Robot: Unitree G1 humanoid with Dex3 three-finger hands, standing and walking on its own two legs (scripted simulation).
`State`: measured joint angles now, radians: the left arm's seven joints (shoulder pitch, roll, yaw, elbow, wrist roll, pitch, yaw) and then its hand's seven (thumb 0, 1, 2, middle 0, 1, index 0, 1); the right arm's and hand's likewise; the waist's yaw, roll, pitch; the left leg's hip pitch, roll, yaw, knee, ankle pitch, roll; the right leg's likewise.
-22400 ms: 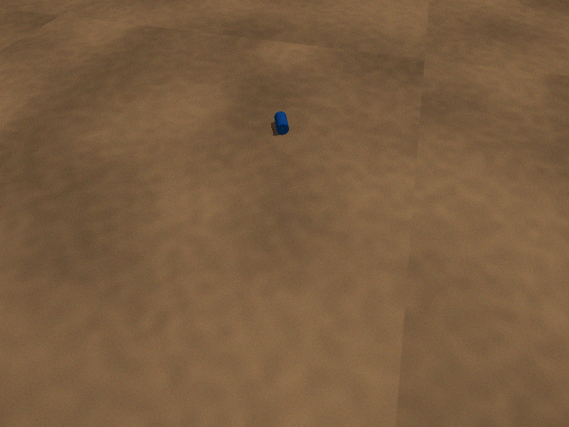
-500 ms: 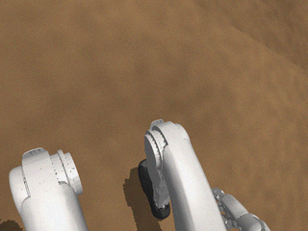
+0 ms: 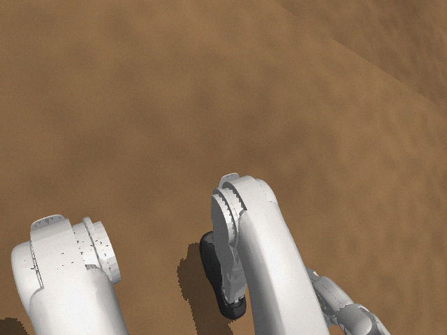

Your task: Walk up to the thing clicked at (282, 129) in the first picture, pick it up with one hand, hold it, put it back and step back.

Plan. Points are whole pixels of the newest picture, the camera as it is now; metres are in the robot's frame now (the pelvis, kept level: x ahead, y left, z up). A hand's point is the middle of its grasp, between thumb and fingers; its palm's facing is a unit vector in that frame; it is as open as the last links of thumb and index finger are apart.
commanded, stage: rest palm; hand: left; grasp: from above
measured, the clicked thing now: out of the picture +0.42 +0.41 -0.26
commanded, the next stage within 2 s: close in 0.78 s
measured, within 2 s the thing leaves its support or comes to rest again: neither
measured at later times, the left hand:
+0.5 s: hand out of the picture +0.40 +0.39 -0.22, palm faces -0.45 -0.12 -0.88, open 13.8 cm
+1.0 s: hand out of the picture +0.39 +0.39 -0.22, palm faces -0.46 -0.13 -0.88, open 13.2 cm
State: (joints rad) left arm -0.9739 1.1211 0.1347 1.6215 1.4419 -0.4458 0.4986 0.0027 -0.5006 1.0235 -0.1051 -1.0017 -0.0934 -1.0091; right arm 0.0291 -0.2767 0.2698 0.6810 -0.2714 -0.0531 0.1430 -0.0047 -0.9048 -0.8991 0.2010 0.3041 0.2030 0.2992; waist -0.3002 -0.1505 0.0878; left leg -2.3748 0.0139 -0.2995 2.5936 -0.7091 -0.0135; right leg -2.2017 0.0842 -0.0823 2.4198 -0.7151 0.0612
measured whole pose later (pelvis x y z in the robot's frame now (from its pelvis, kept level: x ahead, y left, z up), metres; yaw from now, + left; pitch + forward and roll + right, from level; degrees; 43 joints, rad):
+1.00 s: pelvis +0.00 +0.00 +0.00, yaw -1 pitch +25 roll -15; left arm -0.93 1.12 0.14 1.61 1.43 -0.47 0.52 0.00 -0.39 1.00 -0.14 -1.03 -0.15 -1.02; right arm 0.00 -0.29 0.29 0.68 -0.31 -0.07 0.16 0.00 -0.90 -0.90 0.20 0.30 0.20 0.30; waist -0.29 -0.17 0.11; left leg -2.36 0.02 -0.31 2.61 -0.72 -0.02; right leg -2.20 0.08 -0.09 2.43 -0.71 0.07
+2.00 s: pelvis +0.00 +0.00 -0.01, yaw -1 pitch +24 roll -16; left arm -0.92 1.11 0.14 1.62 1.42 -0.44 0.54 0.00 0.03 0.71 -0.46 -0.80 -0.49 -0.78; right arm -0.01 -0.30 0.29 0.68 -0.32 -0.09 0.17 0.00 -0.89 -0.89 0.20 0.30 0.20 0.30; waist -0.29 -0.17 0.10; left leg -2.37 0.02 -0.31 2.63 -0.72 -0.01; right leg -2.20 0.07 -0.09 2.44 -0.71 0.07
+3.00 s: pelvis +0.00 +0.00 -0.01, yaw -1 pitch +25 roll -15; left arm -0.93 1.12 0.15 1.62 1.40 -0.43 0.52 0.02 0.05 0.55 -0.62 -0.59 -0.65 -0.58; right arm 0.01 -0.31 0.30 0.67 -0.32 -0.09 0.16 0.00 -0.90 -0.90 0.20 0.30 0.20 0.30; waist -0.30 -0.16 0.11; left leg -2.38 0.02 -0.31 2.62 -0.72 -0.02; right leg -2.22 0.07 -0.09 2.44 -0.70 0.07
